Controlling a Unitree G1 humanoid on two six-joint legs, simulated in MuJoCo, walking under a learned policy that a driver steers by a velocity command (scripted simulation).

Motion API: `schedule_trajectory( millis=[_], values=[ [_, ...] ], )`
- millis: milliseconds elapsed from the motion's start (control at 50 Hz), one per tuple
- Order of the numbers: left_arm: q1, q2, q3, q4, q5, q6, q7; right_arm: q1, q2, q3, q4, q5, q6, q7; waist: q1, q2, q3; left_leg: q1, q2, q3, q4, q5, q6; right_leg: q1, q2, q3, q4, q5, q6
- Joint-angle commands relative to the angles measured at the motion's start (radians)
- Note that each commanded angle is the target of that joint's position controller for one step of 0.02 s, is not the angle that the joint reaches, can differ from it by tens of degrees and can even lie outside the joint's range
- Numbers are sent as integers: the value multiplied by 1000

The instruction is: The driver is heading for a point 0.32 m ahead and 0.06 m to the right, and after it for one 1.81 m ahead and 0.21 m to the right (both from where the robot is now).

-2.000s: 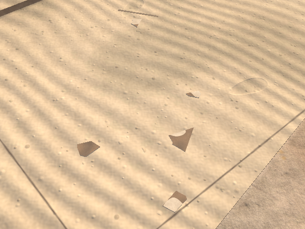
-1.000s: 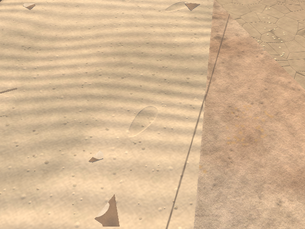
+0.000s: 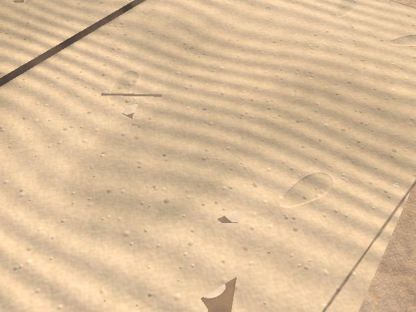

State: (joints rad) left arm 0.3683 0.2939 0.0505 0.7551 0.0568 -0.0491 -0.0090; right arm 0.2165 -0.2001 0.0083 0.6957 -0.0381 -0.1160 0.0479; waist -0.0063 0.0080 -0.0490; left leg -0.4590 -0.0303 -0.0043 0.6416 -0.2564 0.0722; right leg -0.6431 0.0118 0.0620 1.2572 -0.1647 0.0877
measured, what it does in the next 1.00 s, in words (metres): walks ahead: right foot 0.09 m lower, then left foot 0.09 m higher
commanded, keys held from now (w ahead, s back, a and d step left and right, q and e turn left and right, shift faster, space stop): w+e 0.28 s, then w+q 0.26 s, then q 0.46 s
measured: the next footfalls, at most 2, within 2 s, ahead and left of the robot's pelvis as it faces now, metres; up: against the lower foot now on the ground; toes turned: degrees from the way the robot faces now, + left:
right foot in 0.12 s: +0.00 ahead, -0.23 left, -0.09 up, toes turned -11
left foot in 0.76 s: +0.35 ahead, -0.03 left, +0.00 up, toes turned +1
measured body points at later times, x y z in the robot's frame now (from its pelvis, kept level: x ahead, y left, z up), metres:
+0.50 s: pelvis +0.06 -0.12 -0.08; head +0.04 -0.14 +0.36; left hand +0.16 +0.11 -0.21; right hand +0.15 -0.40 -0.20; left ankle +0.08 -0.02 -0.61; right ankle -0.04 -0.22 -0.82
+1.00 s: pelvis +0.25 -0.11 +0.00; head +0.26 -0.11 +0.45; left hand +0.46 +0.15 -0.05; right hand +0.35 -0.36 -0.13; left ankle +0.31 -0.03 -0.72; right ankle +0.25 -0.27 -0.64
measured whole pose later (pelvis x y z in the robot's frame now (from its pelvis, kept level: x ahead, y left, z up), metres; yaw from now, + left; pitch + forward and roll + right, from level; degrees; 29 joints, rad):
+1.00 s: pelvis +0.25 -0.11 +0.00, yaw +5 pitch +4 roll +1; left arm 0.10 0.27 0.01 0.55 0.06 -0.07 0.00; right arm 0.30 -0.27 -0.01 0.83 -0.02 -0.11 0.05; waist -0.03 0.00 -0.08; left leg -0.48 -0.13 -0.01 0.58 -0.18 0.10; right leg -0.66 -0.04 0.11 1.26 -0.43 0.06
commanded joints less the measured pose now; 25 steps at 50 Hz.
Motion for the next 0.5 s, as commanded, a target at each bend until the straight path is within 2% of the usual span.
schedule_trajectory(
  millis=[20,60,100,140,180,200,220,240,260,280,300,320,340,360,380,400,420,440,460,480,500],
  values=[
    [-52,53,10,-91,10,-38,-11,-13,-138,-26,-36,2,-21,-6,-36,107,-5,168,304,-358,-312,-428,153,-122,-57,-5,-121,9,-10],
    [-30,32,1,-87,11,-39,-26,-31,-163,-29,-22,2,-24,-14,-30,95,7,112,300,-292,-301,-427,122,-12,-86,-52,-277,4,-21],
    [-15,29,-2,-80,4,-40,-38,-41,-195,-36,-8,0,-23,-20,-35,103,21,62,297,-239,-277,-439,100,110,-96,-75,-418,0,-36],
    [-17,30,-6,-81,-4,-47,-41,-27,-198,-36,1,-1,-21,-24,-52,94,23,101,319,-243,-242,-463,106,134,-100,-80,-486,0,-53],
    [-28,37,-6,-66,-13,-70,-34,-25,-192,-33,6,4,-10,-44,-65,26,1,165,302,-209,-170,-473,92,183,-94,-85,-623,109,-74],
    [-35,40,-2,-49,-21,-84,-34,-39,-204,-34,10,5,1,-53,-60,-12,-1,168,278,-171,-135,-487,87,243,-74,-103,-728,218,-86],
    [-30,51,10,-25,-30,-103,-39,-47,-233,-43,5,8,15,-53,-53,-56,6,125,227,-96,-120,-507,96,351,8,-199,-796,99,-97],
    [-6,46,15,2,-26,-113,-41,-67,-243,-48,5,-11,26,-56,-34,-32,13,109,206,-58,-56,-471,83,408,-3,-164,-804,151,-100],
    [-22,64,26,11,-16,-120,-43,-55,-212,-45,0,-26,29,-56,-41,-73,0,62,156,9,59,-369,66,475,-21,-113,-787,157,-109],
    [-3,97,40,17,-3,-127,-42,-79,-176,-35,-17,-40,29,-49,-11,-120,3,-49,97,67,251,-289,36,543,-89,35,-835,108,-163],
    [53,154,50,9,6,-136,-35,-97,-118,-16,-21,-55,32,-27,52,-188,-19,-294,32,44,518,-295,-15,718,-270,327,-910,148,-295],
    [147,139,37,28,9,-131,-39,-78,-97,-16,5,-29,21,-15,101,-107,-30,-480,23,-39,730,-304,-36,874,-354,345,-893,305,-328],
    [118,106,10,37,34,-119,-43,-59,-91,-23,20,-32,12,-16,76,-89,-50,-504,9,-31,858,-267,-57,844,-347,269,-893,404,-305],
    [119,56,-9,44,46,-101,-40,-60,-110,-32,37,-14,8,-12,81,-76,-37,-535,29,-28,949,-210,-35,815,-276,152,-908,351,-269],
    [50,55,-24,13,24,-88,-40,8,-97,-36,45,-25,11,-2,23,-174,-88,-508,29,33,1032,-231,-50,806,-266,92,-888,506,-280],
    [130,27,-1,67,-49,-12,-21,-185,-160,-62,-18,41,86,-25,56,139,-125,-508,40,172,1023,-266,-17,846,-195,62,-992,116,-170],
    [151,45,-19,65,-60,10,-23,-174,-77,-32,-35,17,122,-21,57,31,-20,-631,38,161,1155,-295,7,816,-183,39,-915,305,-166],
    [121,129,11,54,-61,19,-14,-88,-13,-8,-41,4,143,-4,21,-147,-15,-738,70,129,1238,-237,-5,801,-273,158,-954,65,-237],
    [151,148,22,8,-23,-17,-58,80,0,4,1,29,94,38,34,-454,275,-771,105,-94,1297,-141,-30,576,-505,238,-998,433,-493],
    [11,127,10,0,13,-24,-80,7,-29,17,-85,27,70,61,-27,-299,290,-940,174,-206,1229,-153,-55,646,-682,503,-1055,252,-557],
    [-27,59,5,36,35,-43,-85,-122,-82,3,-88,18,59,47,20,-108,268,-1110,163,-287,1212,-64,-33,703,-644,518,-1085,-63,-531]
  ],
)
